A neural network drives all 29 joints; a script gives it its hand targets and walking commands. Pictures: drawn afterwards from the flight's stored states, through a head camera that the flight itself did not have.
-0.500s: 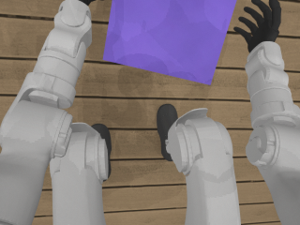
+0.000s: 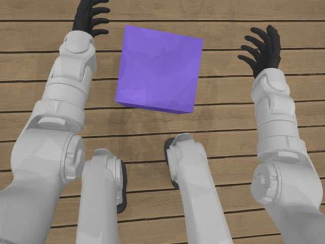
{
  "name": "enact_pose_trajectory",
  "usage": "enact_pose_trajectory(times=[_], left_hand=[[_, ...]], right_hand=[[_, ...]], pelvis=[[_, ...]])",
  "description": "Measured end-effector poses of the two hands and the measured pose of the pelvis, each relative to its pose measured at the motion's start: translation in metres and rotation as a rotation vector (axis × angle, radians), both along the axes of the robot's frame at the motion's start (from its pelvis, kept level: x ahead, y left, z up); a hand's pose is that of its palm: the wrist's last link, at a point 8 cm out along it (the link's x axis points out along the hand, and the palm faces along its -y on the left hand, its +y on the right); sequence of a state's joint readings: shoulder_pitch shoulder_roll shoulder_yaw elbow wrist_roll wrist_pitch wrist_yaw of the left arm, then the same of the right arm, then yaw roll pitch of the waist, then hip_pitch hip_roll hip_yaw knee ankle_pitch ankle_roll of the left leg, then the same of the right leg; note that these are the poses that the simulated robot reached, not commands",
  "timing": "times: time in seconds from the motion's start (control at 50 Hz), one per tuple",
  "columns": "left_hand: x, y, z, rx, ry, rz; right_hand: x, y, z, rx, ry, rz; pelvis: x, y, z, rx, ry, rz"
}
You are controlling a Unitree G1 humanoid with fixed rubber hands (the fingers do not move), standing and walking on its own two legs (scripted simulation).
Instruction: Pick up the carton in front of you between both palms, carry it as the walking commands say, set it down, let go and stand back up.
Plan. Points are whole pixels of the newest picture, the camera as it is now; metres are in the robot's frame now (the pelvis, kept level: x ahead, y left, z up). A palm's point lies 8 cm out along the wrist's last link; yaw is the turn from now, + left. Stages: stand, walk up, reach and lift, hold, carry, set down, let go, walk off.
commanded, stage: set down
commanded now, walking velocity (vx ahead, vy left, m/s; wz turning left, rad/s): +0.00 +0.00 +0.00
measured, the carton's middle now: (157, 78) +0.49 -0.09 -0.35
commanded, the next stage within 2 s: let go in 0.50 s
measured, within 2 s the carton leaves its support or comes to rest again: neither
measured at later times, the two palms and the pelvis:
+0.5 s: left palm out of the picture +0.55 +0.07 +0.04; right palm out of the picture +0.44 -0.31 +0.04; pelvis +0.04 +0.00 +0.13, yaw +0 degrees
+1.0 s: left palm out of the picture +0.42 +0.14 +0.15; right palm out of the picture +0.35 -0.29 +0.17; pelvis +0.10 -0.02 +0.26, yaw -1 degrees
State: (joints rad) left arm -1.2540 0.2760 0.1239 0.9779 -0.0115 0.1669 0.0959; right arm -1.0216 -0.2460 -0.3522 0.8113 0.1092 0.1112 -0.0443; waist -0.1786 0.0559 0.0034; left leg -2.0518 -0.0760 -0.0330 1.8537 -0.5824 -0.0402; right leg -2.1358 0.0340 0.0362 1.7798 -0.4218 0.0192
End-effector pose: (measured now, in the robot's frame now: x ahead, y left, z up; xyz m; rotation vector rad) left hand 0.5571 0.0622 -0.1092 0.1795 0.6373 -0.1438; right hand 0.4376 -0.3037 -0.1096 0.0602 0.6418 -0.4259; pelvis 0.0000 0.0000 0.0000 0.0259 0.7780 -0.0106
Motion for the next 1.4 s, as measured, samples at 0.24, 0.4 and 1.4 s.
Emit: enact_pose_trajectory(times=[0.24, 0.4, 1.4], left_hand=[[-0.001, 0.005, 0.064, 0.0, -0.009, -0.017], [-0.002, 0.009, 0.117, 0.006, -0.006, -0.014], [-0.231, 0.168, 0.335, 0.091, 0.11, 0.161]], right_hand=[[0.001, -0.006, 0.074, -0.001, -0.001, 0.004], [-0.001, -0.005, 0.123, 0.008, -0.003, 0.015], [-0.154, 0.077, 0.344, -0.053, 0.169, 0.336]], pelvis=[[0.019, 0.002, 0.061, -0.012, 0.031, -0.001], [0.031, 0.002, 0.107, -0.009, 0.018, -0.005], [0.137, 0.013, 0.303, -0.056, -0.688, -0.026]])
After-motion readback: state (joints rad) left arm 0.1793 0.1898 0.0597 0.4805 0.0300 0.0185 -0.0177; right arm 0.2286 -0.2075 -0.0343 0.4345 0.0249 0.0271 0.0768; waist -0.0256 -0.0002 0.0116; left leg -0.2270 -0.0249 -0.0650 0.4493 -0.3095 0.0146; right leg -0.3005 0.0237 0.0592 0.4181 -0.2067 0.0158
